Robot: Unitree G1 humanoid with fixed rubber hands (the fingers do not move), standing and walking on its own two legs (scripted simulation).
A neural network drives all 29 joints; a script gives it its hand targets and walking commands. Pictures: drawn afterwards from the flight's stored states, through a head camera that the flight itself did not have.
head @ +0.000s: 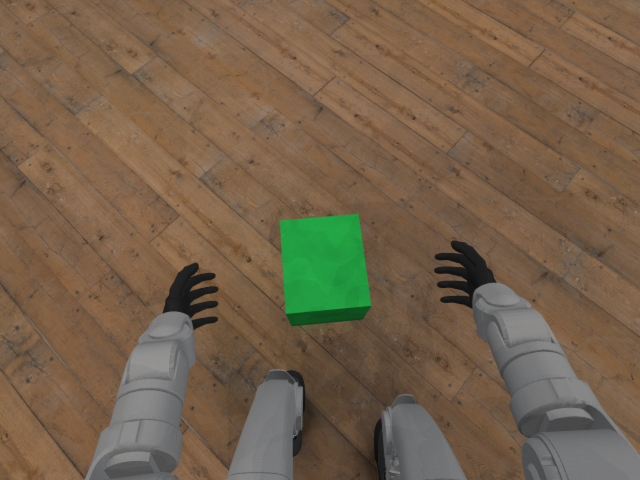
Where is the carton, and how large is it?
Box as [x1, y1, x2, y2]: [280, 214, 370, 325]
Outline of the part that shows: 358,214 280,221 285,312 291,325 361,319 370,306 370,299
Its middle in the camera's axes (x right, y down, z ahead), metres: +0.00 +0.09 +1.04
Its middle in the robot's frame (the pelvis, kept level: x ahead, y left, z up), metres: +0.52 +0.04 -0.59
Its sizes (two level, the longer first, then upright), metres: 0.238 0.202 0.202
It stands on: the floor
